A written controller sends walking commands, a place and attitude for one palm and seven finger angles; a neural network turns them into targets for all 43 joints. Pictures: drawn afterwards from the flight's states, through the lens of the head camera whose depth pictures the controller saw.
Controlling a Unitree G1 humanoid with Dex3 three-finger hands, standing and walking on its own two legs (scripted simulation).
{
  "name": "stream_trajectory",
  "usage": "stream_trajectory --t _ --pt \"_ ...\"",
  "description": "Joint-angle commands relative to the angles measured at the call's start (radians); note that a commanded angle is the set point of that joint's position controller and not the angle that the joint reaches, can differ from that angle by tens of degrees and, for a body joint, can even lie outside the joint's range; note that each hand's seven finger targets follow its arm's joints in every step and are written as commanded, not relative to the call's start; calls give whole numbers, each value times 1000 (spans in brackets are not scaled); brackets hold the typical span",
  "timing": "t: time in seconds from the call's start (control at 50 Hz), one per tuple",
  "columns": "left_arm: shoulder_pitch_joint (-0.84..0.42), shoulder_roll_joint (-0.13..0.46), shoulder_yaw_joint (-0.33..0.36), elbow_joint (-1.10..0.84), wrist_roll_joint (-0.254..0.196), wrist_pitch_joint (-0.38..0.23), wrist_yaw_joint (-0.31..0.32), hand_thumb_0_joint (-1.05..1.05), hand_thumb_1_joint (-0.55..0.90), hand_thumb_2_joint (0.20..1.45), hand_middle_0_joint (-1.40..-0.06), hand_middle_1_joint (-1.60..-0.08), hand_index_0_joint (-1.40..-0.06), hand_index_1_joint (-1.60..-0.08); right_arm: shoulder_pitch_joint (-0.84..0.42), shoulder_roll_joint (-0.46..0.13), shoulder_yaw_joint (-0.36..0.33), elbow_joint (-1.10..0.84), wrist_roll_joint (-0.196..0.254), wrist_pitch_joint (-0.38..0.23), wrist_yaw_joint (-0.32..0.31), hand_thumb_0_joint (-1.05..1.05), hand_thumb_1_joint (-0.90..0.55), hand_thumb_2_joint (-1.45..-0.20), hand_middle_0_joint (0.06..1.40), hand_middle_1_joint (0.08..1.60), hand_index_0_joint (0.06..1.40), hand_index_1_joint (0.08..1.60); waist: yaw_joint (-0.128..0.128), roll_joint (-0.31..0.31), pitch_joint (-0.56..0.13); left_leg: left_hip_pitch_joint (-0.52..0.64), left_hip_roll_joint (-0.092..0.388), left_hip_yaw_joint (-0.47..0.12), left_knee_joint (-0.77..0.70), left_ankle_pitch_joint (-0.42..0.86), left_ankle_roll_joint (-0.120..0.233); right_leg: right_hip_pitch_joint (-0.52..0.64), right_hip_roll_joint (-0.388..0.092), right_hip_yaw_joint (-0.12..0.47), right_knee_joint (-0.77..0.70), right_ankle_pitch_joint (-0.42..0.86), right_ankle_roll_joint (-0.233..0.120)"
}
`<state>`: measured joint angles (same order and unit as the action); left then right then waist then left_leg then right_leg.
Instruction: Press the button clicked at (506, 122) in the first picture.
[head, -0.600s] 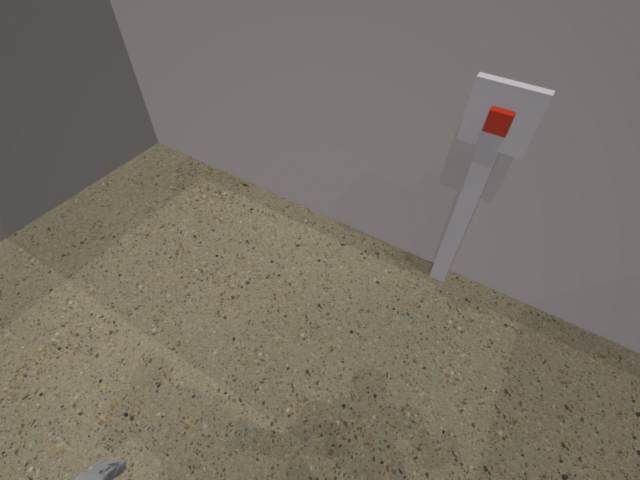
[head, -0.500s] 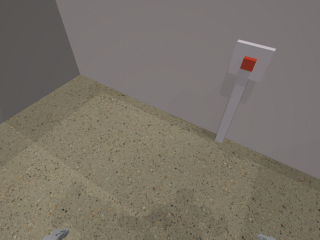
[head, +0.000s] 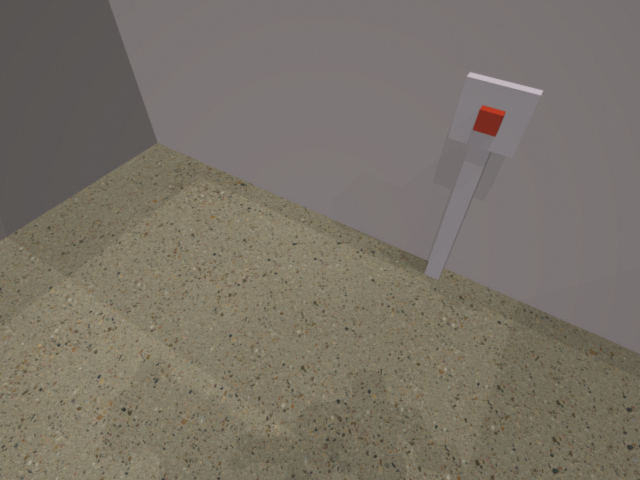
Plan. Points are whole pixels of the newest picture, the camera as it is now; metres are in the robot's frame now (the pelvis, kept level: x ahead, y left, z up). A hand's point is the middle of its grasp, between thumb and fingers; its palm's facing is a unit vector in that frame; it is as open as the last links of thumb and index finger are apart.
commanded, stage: stand and wait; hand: left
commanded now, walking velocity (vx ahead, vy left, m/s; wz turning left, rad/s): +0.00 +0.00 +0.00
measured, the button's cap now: (489, 120) +0.98 -0.39 -0.05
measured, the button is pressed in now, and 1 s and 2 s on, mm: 0 0 0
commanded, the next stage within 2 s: look at it before walking up in 0.22 s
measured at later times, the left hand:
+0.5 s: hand out of the picture +0.08 +0.24 -0.15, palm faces -0.04 -0.94 -0.34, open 7.4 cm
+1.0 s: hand out of the picture +0.07 +0.24 -0.15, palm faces -0.03 -0.94 -0.34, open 7.4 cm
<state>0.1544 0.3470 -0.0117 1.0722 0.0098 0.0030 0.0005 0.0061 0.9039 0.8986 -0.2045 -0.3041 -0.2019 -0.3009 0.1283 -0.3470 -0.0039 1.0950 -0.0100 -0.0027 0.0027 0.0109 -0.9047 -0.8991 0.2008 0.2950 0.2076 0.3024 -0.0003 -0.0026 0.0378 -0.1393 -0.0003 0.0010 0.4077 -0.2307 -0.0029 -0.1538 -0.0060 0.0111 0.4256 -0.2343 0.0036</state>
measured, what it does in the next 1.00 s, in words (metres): stands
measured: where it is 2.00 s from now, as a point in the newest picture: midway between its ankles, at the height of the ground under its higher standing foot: outside the picture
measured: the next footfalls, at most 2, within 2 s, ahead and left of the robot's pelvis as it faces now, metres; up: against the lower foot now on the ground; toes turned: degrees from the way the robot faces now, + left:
left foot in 1.82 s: +0.20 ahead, +0.08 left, +0.00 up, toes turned -22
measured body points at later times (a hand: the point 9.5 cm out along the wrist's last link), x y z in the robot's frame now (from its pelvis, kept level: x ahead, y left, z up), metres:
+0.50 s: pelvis -0.01 -0.01 +0.00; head -0.01 -0.01 +0.45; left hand +0.08 +0.29 -0.13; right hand +0.07 -0.30 -0.13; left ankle +0.00 +0.12 -0.74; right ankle +0.00 -0.12 -0.74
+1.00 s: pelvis +0.00 -0.01 +0.00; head +0.00 -0.01 +0.45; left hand +0.07 +0.29 -0.13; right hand +0.08 -0.31 -0.13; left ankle +0.00 +0.12 -0.74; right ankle +0.00 -0.12 -0.74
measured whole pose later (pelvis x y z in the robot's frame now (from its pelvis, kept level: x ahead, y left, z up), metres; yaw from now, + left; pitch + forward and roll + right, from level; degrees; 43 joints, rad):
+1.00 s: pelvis +0.00 -0.01 +0.00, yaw +0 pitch -2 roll +0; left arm 0.14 0.35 -0.01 1.09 0.01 -0.01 0.00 0.01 0.90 0.90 -0.20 -0.30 -0.20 -0.30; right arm 0.11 -0.34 0.00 1.11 -0.01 -0.01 0.00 0.01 -0.90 -0.90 0.20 0.30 0.21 0.30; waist 0.00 0.00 0.04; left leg -0.12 0.01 0.00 0.36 -0.21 -0.02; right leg -0.14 0.01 0.01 0.38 -0.21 -0.01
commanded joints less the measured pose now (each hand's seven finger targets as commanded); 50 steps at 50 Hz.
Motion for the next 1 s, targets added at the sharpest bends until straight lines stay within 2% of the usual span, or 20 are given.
stream_trajectory --t 0.0,0.06,0.1,0.14,0.26,0.38,0.44,0.6,0.82,0.94,0.96,0.98 --pt "-64 205 47 -64 -1 -30 10 0 900 900 -200 -300 -200 -300 -67 -204 -35 -63 0 -32 -17 0 -900 -900 200 300 200 300 0 -4 -62 0 112 -93 -80 119 34 -2 -115 103 -85 118 -38" --pt "-64 206 47 -58 -2 -30 10 0 900 900 -200 -300 -200 -300 -63 -204 -34 -56 0 -32 -16 0 -900 -900 200 300 200 300 1 -1 -58 -4 112 -93 -85 114 33 -1 -115 107 -90 116 -38" --pt "-65 206 48 -56 0 -31 10 0 900 900 -200 -300 -200 -300 -59 -204 -34 -54 0 -31 -16 0 -900 -900 200 300 200 300 -1 -19 -58 -3 112 -93 -84 107 31 -6 -117 110 -97 102 -39" --pt "-65 207 46 -54 -1 -31 10 0 900 900 -200 -300 -200 -300 -61 -206 -33 -49 0 -31 -16 0 -900 -900 200 300 200 300 1 -3 -49 -2 112 -94 -89 94 31 -15 -116 115 -104 83 -38" --pt "-71 206 45 -54 0 -30 9 0 900 900 -200 -300 -200 -300 -59 -206 -32 -44 0 -31 -15 0 -900 -900 200 300 200 300 -1 -7 -42 -4 113 -97 -95 92 30 -24 -112 117 -108 74 -38" --pt "-73 206 47 -57 1 -32 10 0 900 900 -200 -300 -200 -300 -55 -204 -32 -43 1 -33 -15 0 -900 -900 200 300 200 300 -1 -8 -64 5 116 -99 -92 127 29 -3 -111 111 -101 115 -38" --pt "-72 203 48 -56 0 -32 10 0 900 900 -200 -300 -200 -300 -60 -203 -32 -43 0 -34 -16 0 -900 -900 200 300 200 300 1 8 -55 4 116 -95 -98 124 28 -8 -111 108 -101 119 -36" --pt "-71 205 47 -55 1 -32 10 0 900 900 -200 -300 -200 -300 -61 -203 -32 -44 1 -32 -16 0 -900 -900 200 300 200 300 1 0 -55 10 116 -97 -100 124 28 -6 -112 108 -109 117 -36" --pt "-61 206 47 -50 0 -35 10 0 900 900 -200 -300 -200 -300 -63 -204 -31 -41 3 -32 -17 0 -900 -900 200 300 200 300 0 -5 -81 37 120 -92 -90 176 25 17 -118 107 -107 194 -38" --pt "-65 208 49 -49 1 -33 10 0 900 900 -200 -300 -200 -300 -64 -207 -32 -42 2 -32 -20 0 -900 -900 200 300 200 300 -1 6 -70 46 125 -84 -92 185 23 12 -114 111 -106 214 -39" --pt "-67 203 50 -54 1 -28 9 0 900 900 -200 -300 -200 -300 -57 -200 -34 -44 1 -30 -22 0 -900 -900 200 300 200 300 -1 2 -64 47 127 -73 -77 188 21 -1 -110 118 -95 236 -41" --pt "-48 166 48 -56 1 -17 11 0 900 900 -200 -300 -200 -300 -36 -160 -30 -44 1 -24 -24 0 -900 -900 200 300 200 300 -4 0 -61 47 129 -54 -53 190 15 -17 -107 125 -75 260 -38"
